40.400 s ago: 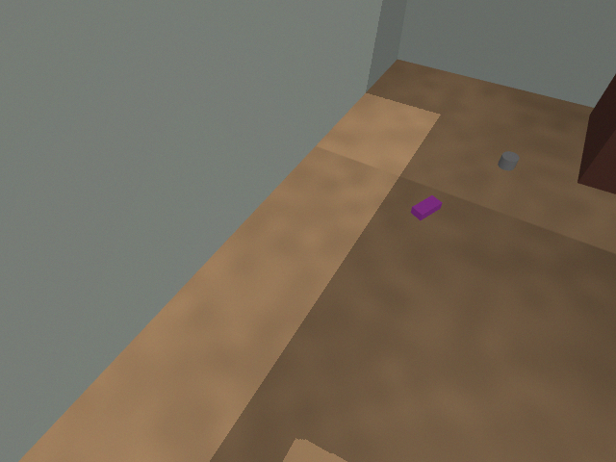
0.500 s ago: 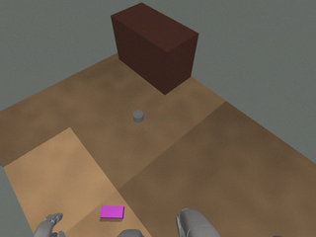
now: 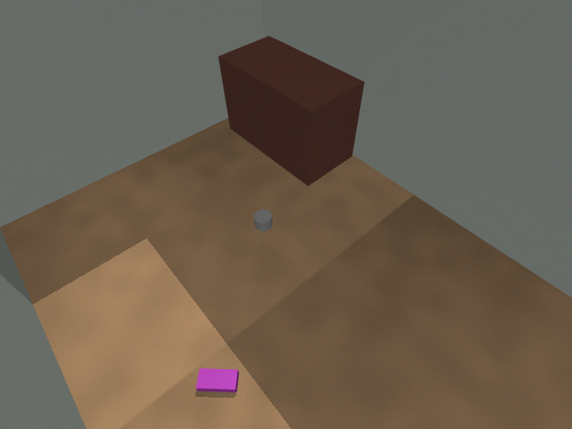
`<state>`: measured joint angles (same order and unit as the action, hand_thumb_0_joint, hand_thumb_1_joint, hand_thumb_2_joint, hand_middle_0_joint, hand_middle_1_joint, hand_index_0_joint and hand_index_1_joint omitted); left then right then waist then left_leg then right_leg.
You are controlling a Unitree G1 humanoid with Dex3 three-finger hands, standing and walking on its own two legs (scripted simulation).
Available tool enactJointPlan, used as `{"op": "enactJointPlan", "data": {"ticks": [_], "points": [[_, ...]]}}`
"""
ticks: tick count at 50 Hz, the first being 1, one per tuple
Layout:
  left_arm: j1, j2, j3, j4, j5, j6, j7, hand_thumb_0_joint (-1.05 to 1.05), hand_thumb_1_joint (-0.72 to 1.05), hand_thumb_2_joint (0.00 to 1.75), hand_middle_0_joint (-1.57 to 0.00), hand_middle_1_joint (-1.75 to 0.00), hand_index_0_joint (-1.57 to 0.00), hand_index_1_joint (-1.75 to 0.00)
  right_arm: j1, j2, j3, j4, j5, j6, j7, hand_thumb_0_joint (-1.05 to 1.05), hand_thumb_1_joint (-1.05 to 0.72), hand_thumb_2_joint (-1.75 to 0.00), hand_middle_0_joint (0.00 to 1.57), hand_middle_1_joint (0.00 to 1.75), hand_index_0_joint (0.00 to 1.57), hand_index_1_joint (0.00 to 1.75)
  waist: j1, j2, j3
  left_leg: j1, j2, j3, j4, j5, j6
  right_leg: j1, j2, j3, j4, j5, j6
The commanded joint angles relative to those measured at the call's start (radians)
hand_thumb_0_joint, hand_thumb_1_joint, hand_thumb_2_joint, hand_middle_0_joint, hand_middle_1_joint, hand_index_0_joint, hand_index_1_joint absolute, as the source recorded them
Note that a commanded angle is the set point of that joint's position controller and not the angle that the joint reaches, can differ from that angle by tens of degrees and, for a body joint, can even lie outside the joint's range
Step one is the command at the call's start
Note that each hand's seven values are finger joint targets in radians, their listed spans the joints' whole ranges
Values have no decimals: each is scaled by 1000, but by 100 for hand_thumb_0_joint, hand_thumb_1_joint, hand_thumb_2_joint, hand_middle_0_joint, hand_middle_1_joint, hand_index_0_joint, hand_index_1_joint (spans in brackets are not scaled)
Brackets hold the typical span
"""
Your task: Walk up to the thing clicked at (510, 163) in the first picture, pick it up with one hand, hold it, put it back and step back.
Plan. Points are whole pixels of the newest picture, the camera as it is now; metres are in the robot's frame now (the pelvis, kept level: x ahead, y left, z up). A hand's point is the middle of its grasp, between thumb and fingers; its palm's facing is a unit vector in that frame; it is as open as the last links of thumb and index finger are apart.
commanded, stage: step back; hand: left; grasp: from above
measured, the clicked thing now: (263, 220) +1.04 +0.18 -0.73
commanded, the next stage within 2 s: stand in 0.94 s
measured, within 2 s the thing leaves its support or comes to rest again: neither
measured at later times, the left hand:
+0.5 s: hand (153, 414) +0.16 +0.24 -0.14, palm faces +0.00 -0.94 -0.33, open 7.4 cm
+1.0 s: hand (142, 418) +0.16 +0.25 -0.14, palm faces +0.02 -0.94 -0.34, open 7.4 cm
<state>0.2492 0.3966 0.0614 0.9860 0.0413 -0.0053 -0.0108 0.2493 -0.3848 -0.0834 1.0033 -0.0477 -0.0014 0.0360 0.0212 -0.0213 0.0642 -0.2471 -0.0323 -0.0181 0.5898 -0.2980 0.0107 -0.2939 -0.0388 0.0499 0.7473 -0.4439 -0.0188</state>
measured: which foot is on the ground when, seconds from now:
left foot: down 0.00-1.00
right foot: up 0.00-0.20, down 0.22-1.00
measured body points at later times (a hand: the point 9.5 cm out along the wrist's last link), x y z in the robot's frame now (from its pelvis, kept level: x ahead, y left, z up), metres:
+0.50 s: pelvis +0.05 -0.01 +0.00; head +0.06 -0.01 +0.45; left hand +0.16 +0.29 -0.12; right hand +0.10 -0.32 -0.13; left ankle +0.04 +0.12 -0.73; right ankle +0.07 -0.14 -0.73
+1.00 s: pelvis +0.06 +0.00 +0.02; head +0.07 +0.00 +0.47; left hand +0.15 +0.30 -0.11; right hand +0.18 -0.30 -0.11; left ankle +0.04 +0.12 -0.73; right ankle +0.07 -0.14 -0.73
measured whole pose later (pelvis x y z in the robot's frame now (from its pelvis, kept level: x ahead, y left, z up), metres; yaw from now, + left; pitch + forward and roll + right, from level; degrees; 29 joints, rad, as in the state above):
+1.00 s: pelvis +0.06 +0.00 +0.02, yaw +1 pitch -2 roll +0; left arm 0.06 0.36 0.02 1.11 0.01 -0.02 0.00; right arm 0.03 -0.33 -0.02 1.11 -0.02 -0.01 0.01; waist 0.01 -0.01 0.06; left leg -0.11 0.00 -0.01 0.40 -0.25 -0.01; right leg -0.16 -0.03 -0.02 0.40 -0.20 0.02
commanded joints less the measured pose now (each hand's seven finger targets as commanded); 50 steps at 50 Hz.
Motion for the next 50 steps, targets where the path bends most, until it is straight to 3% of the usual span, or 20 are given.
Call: {"op": "enactJointPlan", "data": {"ticks": [1,3,7,10,11,12,13,14,19,21,22,23,24,26,29,35,43,46,48,50], "points": [[-115,218,42,-111,-19,-33,12,0,90,90,-20,-30,-20,-30,4,-290,-63,-86,6,-56,-35,0,-90,-90,20,30,20,30,-43,96,44,124,327,-488,-358,-296,211,-322,-2,60,230,-37,-16],[-65,214,44,-93,-17,-37,3,0,90,90,-20,-30,-20,-30,-15,-269,-55,-94,12,-62,-39,0,-90,-90,20,30,20,30,-27,153,13,112,277,-348,-313,-132,176,-261,-24,15,155,1,-10],[-97,176,44,-87,-19,-30,-7,0,90,90,-20,-30,-20,-30,-33,-245,-42,-104,7,-53,-38,0,-90,-90,20,30,20,30,-32,198,-1,-27,232,-229,-260,53,159,-40,10,-55,-37,44,1],[-34,164,46,-39,-20,-36,9,0,90,90,-20,-30,-20,-30,-97,-207,-17,-114,25,-29,-41,0,-90,-90,20,30,20,30,29,147,-45,-152,175,-142,-92,112,98,215,60,-98,-272,220,-3],[-29,192,55,-37,-13,-39,16,0,90,90,-20,-30,-20,-30,-77,-158,2,-118,32,-26,-44,0,-90,-90,20,30,20,30,41,72,-58,-236,137,-126,-22,43,57,313,22,-24,-304,241,-13],[-20,249,70,-42,-4,-46,24,0,90,90,-20,-30,-20,-30,-46,-110,18,-119,40,-27,-46,0,-90,-90,20,30,20,30,37,-103,-71,-324,43,-102,123,-84,11,341,-153,259,-399,168,-56],[-71,304,69,-57,-11,-48,22,0,90,90,-20,-30,-20,-30,-31,-142,7,-99,36,-17,-57,0,-90,-90,20,30,20,30,26,-145,-82,-209,9,-61,241,-288,-1,145,-330,433,-491,-22,-178],[-146,304,66,-81,-8,-47,18,0,90,90,-20,-30,-20,-30,1,-190,-13,-64,28,-12,-61,0,-90,-90,20,30,20,30,1,-106,-44,-129,43,-83,303,-307,-10,22,-358,463,-476,-62,-231],[-221,246,45,-79,-13,-40,17,0,90,90,-20,-30,-20,-30,46,-168,-3,3,27,-28,-49,0,-90,-90,20,30,20,30,-35,-145,-52,-23,52,5,61,-144,1,-13,-200,174,-359,175,-137],[-235,220,31,-74,-22,-30,14,0,90,90,-20,-30,-20,-30,50,-155,-4,23,15,-36,-53,0,-90,-90,20,30,20,30,-53,-107,-60,68,37,14,-145,30,-3,-22,-154,107,-274,298,-88],[-227,179,14,-78,-26,-27,12,0,90,90,-20,-30,-20,-30,17,-183,-12,17,4,-40,-56,0,-90,-90,20,30,20,30,-44,-31,-69,105,106,-97,-188,101,19,-63,-120,76,-218,342,-52],[-212,143,5,-67,-41,-24,11,0,90,90,-20,-30,-20,-30,-66,-216,-8,-6,6,-47,-56,0,-90,-90,20,30,20,30,-7,59,-72,20,214,-247,-244,84,58,-20,-46,21,-194,260,-8],[-221,176,17,-44,-44,-23,14,0,90,90,-20,-30,-20,-30,-135,-245,-9,-9,19,-47,-51,0,-90,-90,20,30,20,30,11,68,-48,-61,241,-234,-211,116,97,69,-9,-19,-203,164,1],[-231,181,16,-30,-35,-37,17,0,90,90,-20,-30,-20,-30,-135,-205,6,10,23,-51,-49,0,-90,-90,20,30,20,30,2,35,-110,-3,178,-132,-148,323,52,159,-54,15,-248,370,-16],[-228,189,17,-14,-43,-38,21,0,90,90,-20,-30,-20,-30,-122,-191,8,30,30,-45,-57,0,-90,-90,20,30,20,30,-15,85,-152,51,140,-70,-121,467,16,192,-80,10,-235,558,-32],[-254,171,6,10,-35,-27,24,0,90,90,-20,-30,-20,-30,-169,-181,2,40,34,-33,-58,0,-90,-90,20,30,20,30,-20,56,-167,106,152,-66,-149,477,24,187,-76,-14,-264,531,-23],[-255,172,2,40,-29,-27,20,0,90,90,-20,-30,-20,-30,-242,-163,12,50,31,-24,-49,0,-90,-90,20,30,20,30,-10,34,-122,92,148,-66,-230,283,15,193,-89,10,-353,450,-9],[-247,177,2,45,-26,-29,18,0,90,90,-20,-30,-20,-30,-255,-163,16,51,29,-24,-45,0,-90,-90,20,30,20,30,-6,22,-126,109,145,-57,-241,276,12,202,-93,12,-379,451,-7],[-237,143,-15,68,-38,-30,20,0,90,90,-20,-30,-20,-30,-235,-171,22,51,39,-34,-43,0,-90,-90,20,30,20,30,-20,40,-130,146,164,-86,-277,390,11,220,-86,8,-381,514,0],[-234,157,-16,78,-38,-30,20,0,90,90,-20,-30,-20,-30,-248,-166,24,52,39,-35,-42,0,-90,-90,20,30,20,30,-16,41,-105,148,160,-85,-300,315,7,209,-86,8,-410,447,4]]}}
